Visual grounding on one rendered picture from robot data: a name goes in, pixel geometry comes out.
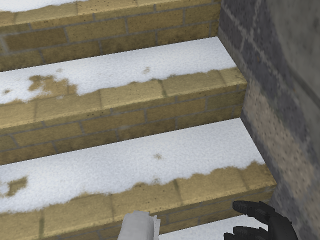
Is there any robot right hand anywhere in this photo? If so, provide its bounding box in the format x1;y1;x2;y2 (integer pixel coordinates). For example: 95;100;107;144
223;200;298;240

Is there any left robot thigh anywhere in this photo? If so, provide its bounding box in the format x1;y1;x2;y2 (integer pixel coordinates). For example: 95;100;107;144
117;210;161;240

